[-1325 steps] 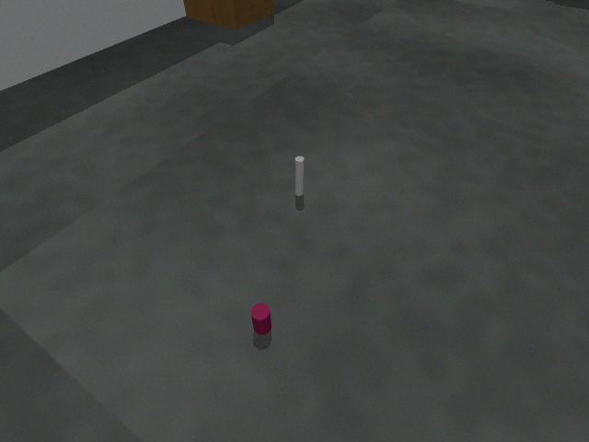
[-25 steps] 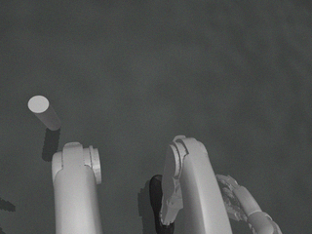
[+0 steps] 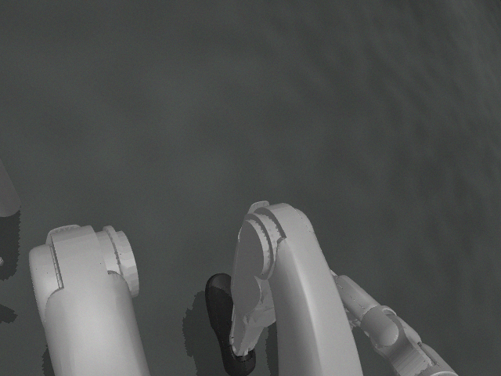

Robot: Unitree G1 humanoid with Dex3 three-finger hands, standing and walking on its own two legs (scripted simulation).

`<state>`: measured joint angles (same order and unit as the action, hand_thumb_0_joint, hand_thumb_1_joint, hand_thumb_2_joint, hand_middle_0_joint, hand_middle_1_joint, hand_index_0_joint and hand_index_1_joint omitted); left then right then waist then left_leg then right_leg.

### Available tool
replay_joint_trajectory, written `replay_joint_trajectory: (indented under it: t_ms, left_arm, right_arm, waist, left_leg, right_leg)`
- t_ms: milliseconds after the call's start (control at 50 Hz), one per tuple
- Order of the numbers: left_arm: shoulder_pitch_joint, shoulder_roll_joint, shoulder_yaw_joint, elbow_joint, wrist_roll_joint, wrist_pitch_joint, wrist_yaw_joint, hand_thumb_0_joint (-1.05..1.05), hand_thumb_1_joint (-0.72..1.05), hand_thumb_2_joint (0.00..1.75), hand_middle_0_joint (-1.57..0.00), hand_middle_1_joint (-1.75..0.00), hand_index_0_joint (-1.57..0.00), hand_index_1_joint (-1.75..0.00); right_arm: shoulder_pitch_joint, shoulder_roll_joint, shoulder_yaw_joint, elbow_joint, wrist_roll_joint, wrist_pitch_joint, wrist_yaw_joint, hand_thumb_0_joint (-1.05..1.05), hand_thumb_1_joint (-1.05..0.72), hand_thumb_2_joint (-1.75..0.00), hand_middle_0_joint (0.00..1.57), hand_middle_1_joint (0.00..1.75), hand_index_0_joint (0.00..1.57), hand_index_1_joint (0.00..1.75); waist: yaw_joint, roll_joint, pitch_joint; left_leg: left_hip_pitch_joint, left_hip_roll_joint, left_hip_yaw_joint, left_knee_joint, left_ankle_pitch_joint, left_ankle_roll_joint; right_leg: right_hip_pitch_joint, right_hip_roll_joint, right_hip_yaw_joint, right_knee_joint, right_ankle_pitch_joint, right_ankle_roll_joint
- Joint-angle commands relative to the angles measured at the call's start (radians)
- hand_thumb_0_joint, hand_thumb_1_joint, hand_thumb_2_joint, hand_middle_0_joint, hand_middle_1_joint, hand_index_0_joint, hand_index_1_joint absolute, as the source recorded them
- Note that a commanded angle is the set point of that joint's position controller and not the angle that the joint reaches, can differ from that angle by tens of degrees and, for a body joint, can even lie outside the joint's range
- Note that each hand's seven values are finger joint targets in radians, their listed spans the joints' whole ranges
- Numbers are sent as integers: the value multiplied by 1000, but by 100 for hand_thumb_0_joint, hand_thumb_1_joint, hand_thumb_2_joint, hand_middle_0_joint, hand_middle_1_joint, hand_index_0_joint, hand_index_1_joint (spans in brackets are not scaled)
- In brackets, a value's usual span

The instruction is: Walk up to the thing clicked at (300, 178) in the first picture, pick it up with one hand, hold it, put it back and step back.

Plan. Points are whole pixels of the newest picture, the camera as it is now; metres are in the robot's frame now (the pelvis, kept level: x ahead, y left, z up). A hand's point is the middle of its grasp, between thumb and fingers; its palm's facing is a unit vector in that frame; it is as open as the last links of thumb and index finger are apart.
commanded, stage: close in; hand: left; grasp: from the side
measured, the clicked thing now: out of the picture +0.41 +0.28 -0.18
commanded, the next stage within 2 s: close in 0.42 s
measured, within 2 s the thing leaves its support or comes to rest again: leaves its support in 1.62 s
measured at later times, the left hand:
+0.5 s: hand out of the picture +0.39 +0.28 -0.16, palm faces +0.21 -0.98 +0.03, open 17.4 cm
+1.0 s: hand out of the picture +0.41 +0.27 -0.17, palm faces +0.26 -0.97 +0.01, open 9.3 cm
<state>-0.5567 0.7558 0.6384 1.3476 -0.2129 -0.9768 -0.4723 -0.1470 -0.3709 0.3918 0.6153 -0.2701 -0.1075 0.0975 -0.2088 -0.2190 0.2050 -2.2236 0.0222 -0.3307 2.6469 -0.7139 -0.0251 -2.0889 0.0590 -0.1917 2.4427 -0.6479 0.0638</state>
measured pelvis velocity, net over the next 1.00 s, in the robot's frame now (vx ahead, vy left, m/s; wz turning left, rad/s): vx -0.01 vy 0.01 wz -0.04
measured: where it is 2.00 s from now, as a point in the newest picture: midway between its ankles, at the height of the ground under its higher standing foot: (171, 369)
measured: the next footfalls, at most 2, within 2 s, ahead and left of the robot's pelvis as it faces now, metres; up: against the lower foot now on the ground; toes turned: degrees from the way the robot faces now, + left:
none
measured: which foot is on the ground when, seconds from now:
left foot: down 0.00-1.00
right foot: down 0.00-1.00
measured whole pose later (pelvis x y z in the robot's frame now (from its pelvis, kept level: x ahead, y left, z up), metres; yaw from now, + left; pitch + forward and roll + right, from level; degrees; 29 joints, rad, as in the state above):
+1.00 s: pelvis -0.01 +0.01 +0.00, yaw -2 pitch +12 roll -18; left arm -0.59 0.78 0.47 1.39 -0.11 -1.11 -0.10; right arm -0.18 -0.37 0.49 0.56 -0.35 -0.01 0.15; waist -0.23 -0.26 0.29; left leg -2.21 0.02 -0.39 2.68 -0.72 -0.01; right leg -2.05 0.08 -0.24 2.42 -0.63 0.07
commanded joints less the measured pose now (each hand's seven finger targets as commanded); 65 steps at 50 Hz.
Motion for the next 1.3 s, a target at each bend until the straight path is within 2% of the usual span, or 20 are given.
replay_joint_trajectory:
  t_ms: [0,80,120,240,360,380,400,440,480,520,560,700,860,900,920,960,1040,1080,1180,1280]
  left_arm:
    - [-117,203,-28,-131,16,-92,71,0,-58,2,-7,-8,-7,-7]
    - [-158,139,-126,-176,26,-105,101,0,-58,0,-6,-7,-7,-6]
    - [-180,120,-154,-176,21,-112,116,0,-57,0,-6,-6,-7,-5]
    - [-200,119,-153,-122,13,-149,188,0,-61,1,-6,-7,-7,-6]
    - [-166,153,-140,-68,60,-189,254,0,-51,8,-6,-8,-7,-7]
    - [-175,140,-148,-68,66,-194,260,0,-49,8,-7,-8,-7,-8]
    - [-158,156,-137,-70,72,-199,270,0,-48,9,-7,-8,-7,-7]
    - [-179,164,-139,-90,76,-209,280,0,-45,9,-7,-7,-6,-6]
    - [-162,136,-158,-96,76,-210,288,0,-42,11,-7,-8,-6,-8]
    - [-170,127,-160,-105,70,-211,298,0,-37,17,-18,-13,-16,-14]
    - [-188,132,-172,-111,68,-213,307,0,-22,29,-33,-28,-31,-29]
    - [-232,125,-207,-97,85,-220,343,0,3,43,-43,-39,-42,-40]
    - [-190,173,-159,-63,86,-210,373,0,30,65,-65,-61,-64,-62]
    - [-191,172,-152,-75,88,-211,377,0,43,73,-71,-68,-70,-68]
    - [-182,187,-149,-96,93,-210,379,0,46,76,-74,-71,-72,-72]
    - [-195,174,-159,-113,95,-208,383,0,56,81,-79,-76,-78,-76]
    - [-234,162,-195,-128,101,-198,384,0,69,92,-92,-89,-91,-89]
    - [-237,163,-188,-115,98,-193,390,0,76,98,-97,-94,-96,-94]
    - [-246,142,-219,-84,99,-181,386,0,68,111,-113,-113,-113,-113]
    - [-247,148,-216,-70,98,-187,397,0,76,121,-122,-124,-122,-124]
  right_arm:
    - [29,-338,-112,-31,-17,16,-11,0,-93,-90,20,30,20,30]
    - [13,-349,-116,-37,-23,25,-1,0,-93,-90,20,30,20,30]
    - [16,-353,-113,-38,-23,26,6,0,-92,-90,20,30,20,30]
    - [16,-353,-86,-47,-33,37,16,0,-91,-90,20,30,20,30]
    - [-2,-350,-61,-60,-57,59,22,0,-91,-90,20,30,20,30]
    - [0,-351,-59,-62,-60,62,24,0,-91,-90,20,30,20,30]
    - [-6,-352,-56,-64,-62,64,25,0,-91,-90,20,30,20,30]
    - [-7,-356,-52,-65,-67,70,26,0,-91,-90,20,30,20,30]
    - [-9,-356,-53,-65,-71,71,29,0,-91,-90,20,30,20,30]
    - [-6,-358,-51,-67,-72,73,30,0,-90,-90,20,30,20,30]
    - [-6,-357,-48,-65,-72,75,30,0,-90,-90,20,30,20,30]
    - [4,-356,-39,-53,-76,81,32,0,-88,-90,20,30,20,30]
    - [-7,-346,-20,-71,-79,101,31,0,-87,-89,20,30,20,30]
    - [-4,-353,-22,-69,-81,107,31,0,-87,-89,20,30,20,30]
    - [-7,-348,-21,-67,-83,108,30,0,-87,-89,20,30,20,30]
    - [3,-345,-21,-65,-85,111,30,0,-87,-89,20,30,20,30]
    - [-4,-347,-26,-65,-80,114,28,0,-87,-89,20,30,20,30]
    - [4,-350,-27,-64,-79,116,29,0,-86,-89,20,30,20,30]
    - [5,-351,-29,-64,-74,117,31,0,-87,-89,20,30,20,30]
    - [5,-354,-19,-72,-76,121,33,0,-86,-89,20,30,20,30]
  waist:
    - [-28,521,-552]
    - [-74,513,-516]
    - [-90,482,-507]
    - [-93,446,-496]
    - [-72,487,-448]
    - [-86,491,-455]
    - [-72,502,-452]
    - [-83,525,-459]
    - [-87,516,-463]
    - [-103,502,-476]
    - [-109,491,-471]
    - [-132,480,-462]
    - [-100,464,-470]
    - [-105,489,-471]
    - [-91,502,-482]
    - [-107,502,-514]
    - [-130,500,-484]
    - [-136,492,-473]
    - [-143,467,-450]
    - [-135,468,-457]
  left_leg:
    - [402,43,129,-345,112,-4]
    - [392,42,110,-353,67,-5]
    - [375,40,102,-348,44,0]
    - [374,37,73,-338,46,-1]
    - [378,42,69,-346,57,-9]
    - [386,41,63,-349,66,-12]
    - [387,42,64,-351,70,-13]
    - [400,42,62,-355,81,-15]
    - [405,44,58,-350,87,-15]
    - [406,43,56,-341,89,-12]
    - [387,41,60,-335,64,-7]
    - [397,45,39,-333,87,-11]
    - [368,45,59,-315,108,-3]
    - [390,48,46,-329,117,-10]
    - [398,49,53,-326,132,-8]
    - [417,50,56,-315,170,-9]
    - [391,51,54,-320,118,-4]
    - [384,52,48,-322,101,-3]
    - [373,52,40,-331,61,-1]
    - [389,52,26,-331,106,-6]
  right_leg:
    - [235,21,-107,-189,143,-81]
    - [207,23,-126,-187,126,-79]
    - [206,26,-132,-194,113,-75]
    - [218,31,-138,-185,117,-71]
    - [220,35,-140,-172,121,-76]
    - [225,35,-145,-171,129,-75]
    - [223,35,-144,-165,131,-76]
    - [232,36,-147,-165,141,-77]
    - [232,38,-147,-164,152,-75]
    - [245,40,-151,-171,159,-72]
    - [251,42,-150,-182,146,-71]
    - [244,43,-157,-174,170,-68]
    - [282,53,-154,-191,181,-71]
    - [279,51,-162,-181,185,-71]
    - [291,53,-155,-181,199,-73]
    - [312,55,-155,-183,232,-71]
    - [282,55,-159,-191,200,-72]
    - [276,55,-159,-191,189,-70]
    - [252,55,-164,-200,158,-69]
    - [263,54,-167,-184,191,-71]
